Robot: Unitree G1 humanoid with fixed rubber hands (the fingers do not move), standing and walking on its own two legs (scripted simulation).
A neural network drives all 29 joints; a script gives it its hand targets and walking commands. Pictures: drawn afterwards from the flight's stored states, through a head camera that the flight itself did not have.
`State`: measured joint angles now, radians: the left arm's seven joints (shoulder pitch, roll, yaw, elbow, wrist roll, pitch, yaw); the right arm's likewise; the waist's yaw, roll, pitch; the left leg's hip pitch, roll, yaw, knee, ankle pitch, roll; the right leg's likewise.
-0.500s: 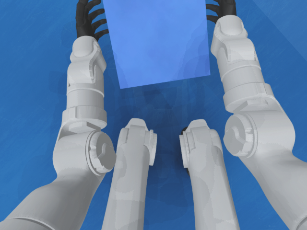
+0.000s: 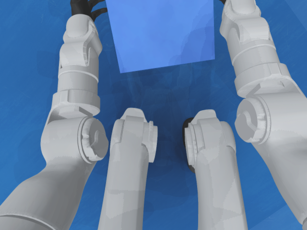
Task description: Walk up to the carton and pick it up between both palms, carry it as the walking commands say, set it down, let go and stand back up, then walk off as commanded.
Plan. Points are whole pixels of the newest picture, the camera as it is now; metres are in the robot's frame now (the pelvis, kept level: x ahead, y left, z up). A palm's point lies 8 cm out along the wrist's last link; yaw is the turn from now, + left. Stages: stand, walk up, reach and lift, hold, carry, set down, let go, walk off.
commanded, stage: set down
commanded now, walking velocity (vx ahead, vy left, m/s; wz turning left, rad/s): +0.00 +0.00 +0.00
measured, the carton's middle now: (157, 3) +0.56 +0.03 -0.25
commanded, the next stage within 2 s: none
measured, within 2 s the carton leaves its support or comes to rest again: neither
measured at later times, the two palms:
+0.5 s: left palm (87, 19) +0.51 +0.18 -0.18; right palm (230, 1) +0.54 -0.12 -0.18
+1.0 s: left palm (87, 20) +0.51 +0.18 -0.20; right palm (228, 2) +0.54 -0.12 -0.19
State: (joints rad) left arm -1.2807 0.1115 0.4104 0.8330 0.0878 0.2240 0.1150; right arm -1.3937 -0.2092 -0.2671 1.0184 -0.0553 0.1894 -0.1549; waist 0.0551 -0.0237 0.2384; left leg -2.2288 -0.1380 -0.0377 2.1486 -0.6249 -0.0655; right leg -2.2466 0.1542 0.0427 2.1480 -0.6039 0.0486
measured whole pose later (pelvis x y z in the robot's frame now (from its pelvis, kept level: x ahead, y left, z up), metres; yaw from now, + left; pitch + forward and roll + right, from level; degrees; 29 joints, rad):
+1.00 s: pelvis +0.00 +0.00 -0.03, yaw +1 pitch +33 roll +1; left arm -1.37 0.20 0.35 0.99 0.01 0.18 0.07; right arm -1.46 -0.26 -0.23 1.10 -0.01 0.17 -0.08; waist 0.04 0.00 0.39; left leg -2.21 -0.09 0.00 2.26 -0.64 -0.03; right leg -2.22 0.10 0.01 2.27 -0.63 0.02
